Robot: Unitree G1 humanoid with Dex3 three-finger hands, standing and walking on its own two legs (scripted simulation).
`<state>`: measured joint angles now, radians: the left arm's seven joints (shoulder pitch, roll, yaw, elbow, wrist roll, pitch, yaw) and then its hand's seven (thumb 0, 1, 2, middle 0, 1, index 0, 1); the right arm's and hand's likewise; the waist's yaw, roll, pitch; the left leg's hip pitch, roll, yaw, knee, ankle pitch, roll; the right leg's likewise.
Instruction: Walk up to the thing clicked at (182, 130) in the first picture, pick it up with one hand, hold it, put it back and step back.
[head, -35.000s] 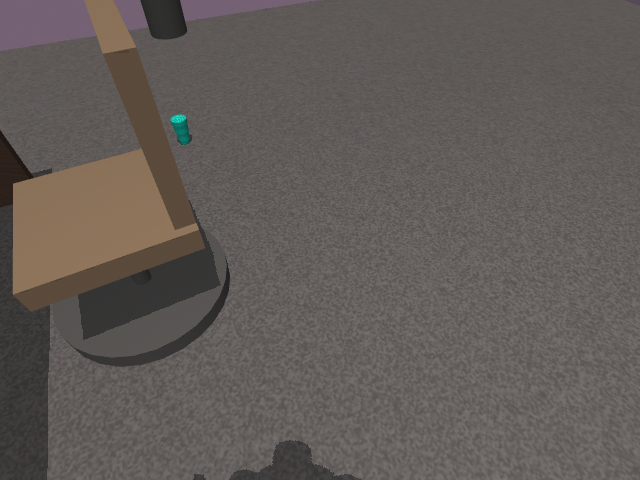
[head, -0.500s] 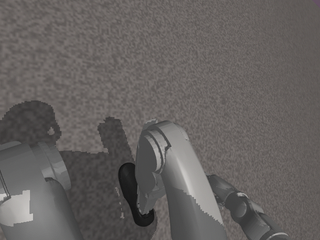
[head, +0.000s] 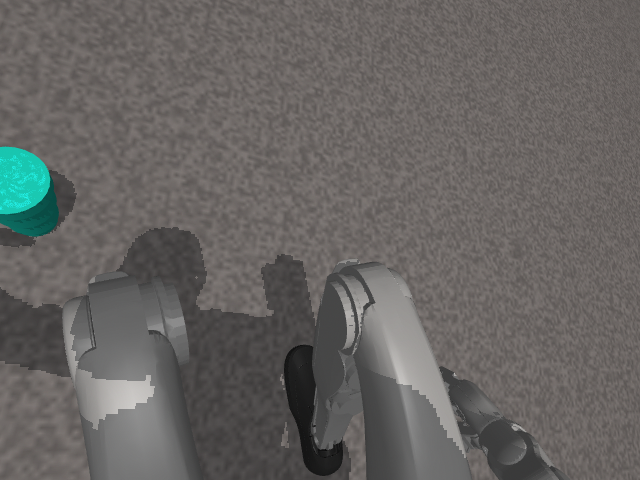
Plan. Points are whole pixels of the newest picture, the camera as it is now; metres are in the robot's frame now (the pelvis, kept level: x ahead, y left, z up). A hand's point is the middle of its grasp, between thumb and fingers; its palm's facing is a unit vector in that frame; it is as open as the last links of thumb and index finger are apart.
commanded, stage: home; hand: left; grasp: from the side
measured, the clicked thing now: (23, 201) +0.43 +0.33 -0.23
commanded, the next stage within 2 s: none
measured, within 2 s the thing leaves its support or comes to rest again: neither
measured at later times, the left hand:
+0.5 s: hand out of the picture +0.28 +0.39 +0.04, palm faces +0.37 -0.78 -0.51, open 17.4 cm
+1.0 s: hand out of the picture +0.23 +0.29 +0.25, palm faces +0.40 -0.84 -0.38, open 17.5 cm
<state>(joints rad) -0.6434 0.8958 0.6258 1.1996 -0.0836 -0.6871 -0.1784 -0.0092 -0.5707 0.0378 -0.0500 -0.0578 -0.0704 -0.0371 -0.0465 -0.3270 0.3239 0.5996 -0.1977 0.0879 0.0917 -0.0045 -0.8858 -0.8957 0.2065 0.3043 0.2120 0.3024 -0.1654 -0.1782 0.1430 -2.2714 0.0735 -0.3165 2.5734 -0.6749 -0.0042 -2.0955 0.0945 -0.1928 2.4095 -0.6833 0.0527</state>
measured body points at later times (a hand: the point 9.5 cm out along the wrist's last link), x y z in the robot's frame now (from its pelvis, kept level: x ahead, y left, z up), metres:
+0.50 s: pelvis +0.01 -0.02 +0.12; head +0.20 +0.06 +0.52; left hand +0.26 +0.43 +0.07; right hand +0.20 -0.24 -0.01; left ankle +0.08 +0.13 -0.26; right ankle +0.12 -0.12 -0.26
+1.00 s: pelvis +0.07 +0.00 +0.35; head +0.16 +0.05 +0.79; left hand +0.21 +0.33 +0.28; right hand +0.29 -0.20 +0.26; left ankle +0.08 +0.13 -0.26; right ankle +0.12 -0.12 -0.26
